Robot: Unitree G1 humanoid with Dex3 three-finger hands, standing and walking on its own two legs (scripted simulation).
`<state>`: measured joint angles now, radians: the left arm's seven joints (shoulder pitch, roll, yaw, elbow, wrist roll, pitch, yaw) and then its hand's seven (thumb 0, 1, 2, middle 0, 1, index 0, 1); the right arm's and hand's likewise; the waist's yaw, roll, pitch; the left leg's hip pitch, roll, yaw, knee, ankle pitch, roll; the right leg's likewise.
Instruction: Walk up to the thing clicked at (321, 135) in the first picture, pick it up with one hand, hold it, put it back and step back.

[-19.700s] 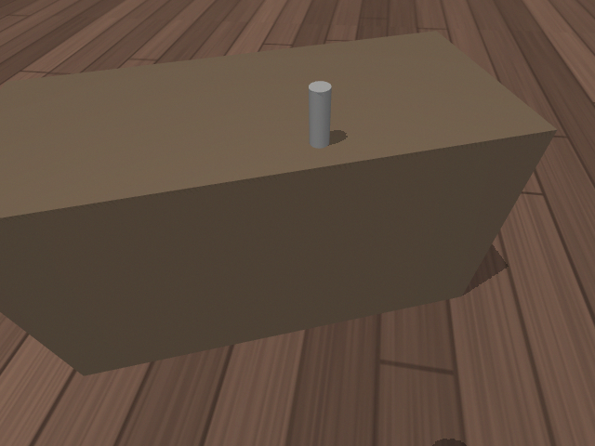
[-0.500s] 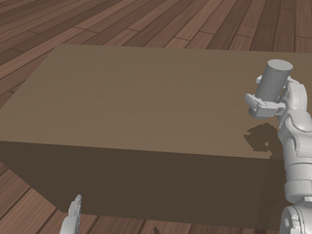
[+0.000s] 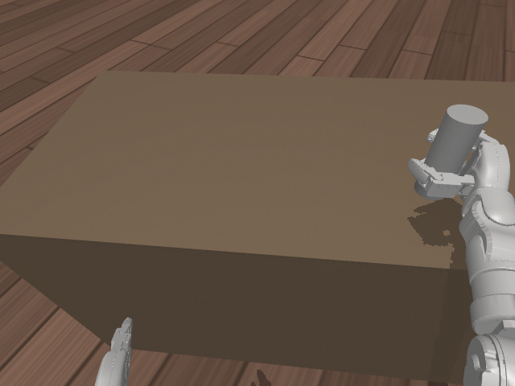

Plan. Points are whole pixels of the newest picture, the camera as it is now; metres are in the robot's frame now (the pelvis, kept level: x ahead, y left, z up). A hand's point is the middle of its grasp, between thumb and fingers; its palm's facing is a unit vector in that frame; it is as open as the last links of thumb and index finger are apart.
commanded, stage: lower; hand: right
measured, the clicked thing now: (446, 156) +0.43 -0.21 +0.16
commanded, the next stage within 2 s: loosen in 1.30 s
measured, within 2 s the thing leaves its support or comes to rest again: rests again in 1.18 s
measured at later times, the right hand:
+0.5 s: hand (424, 188) +0.43 -0.21 +0.08, palm faces +0.20 +0.98 +0.00, open 7.6 cm
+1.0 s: hand (417, 197) +0.44 -0.21 +0.05, palm faces +0.21 +0.98 +0.01, open 7.6 cm
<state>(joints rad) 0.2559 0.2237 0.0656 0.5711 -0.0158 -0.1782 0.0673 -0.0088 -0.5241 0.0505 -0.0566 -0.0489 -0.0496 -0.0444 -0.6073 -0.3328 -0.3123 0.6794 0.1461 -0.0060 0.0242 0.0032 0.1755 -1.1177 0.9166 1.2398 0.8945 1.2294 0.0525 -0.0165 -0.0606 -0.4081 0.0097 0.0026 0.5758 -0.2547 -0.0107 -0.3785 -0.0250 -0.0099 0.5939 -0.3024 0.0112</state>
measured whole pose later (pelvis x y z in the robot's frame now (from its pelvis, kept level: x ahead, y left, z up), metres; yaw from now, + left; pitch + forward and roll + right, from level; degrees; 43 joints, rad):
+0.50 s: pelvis -0.01 -0.01 -0.01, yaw +0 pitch +9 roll +1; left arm 0.25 0.23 0.06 0.50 0.00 -0.12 0.07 -0.01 -0.53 0.06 -0.06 -0.05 -0.04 -0.05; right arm -0.63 -0.35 -0.34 0.87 0.12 -0.21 0.03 0.00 0.17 -1.12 0.91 1.26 0.88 1.24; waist 0.09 0.00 -0.06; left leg -0.55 0.01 0.00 0.68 -0.28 -0.02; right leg -0.53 -0.03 -0.01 0.72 -0.34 0.00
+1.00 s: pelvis -0.01 -0.01 -0.03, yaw +1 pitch +12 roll +1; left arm 0.30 0.24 0.05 0.39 0.01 -0.12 0.04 -0.01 -0.54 0.07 -0.06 -0.05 -0.04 -0.05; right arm -0.65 -0.36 -0.37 0.97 0.10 -0.31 0.04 0.00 0.17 -1.13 0.91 1.25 0.89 1.24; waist 0.11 0.01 -0.10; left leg -0.66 0.00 0.00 0.77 -0.32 -0.02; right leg -0.64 -0.04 -0.01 0.82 -0.39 0.00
